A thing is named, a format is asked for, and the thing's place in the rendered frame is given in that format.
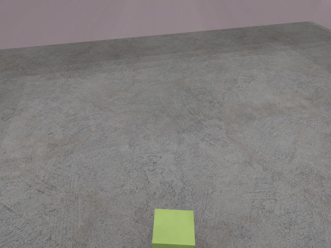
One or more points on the carton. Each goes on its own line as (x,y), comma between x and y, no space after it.
(173,229)

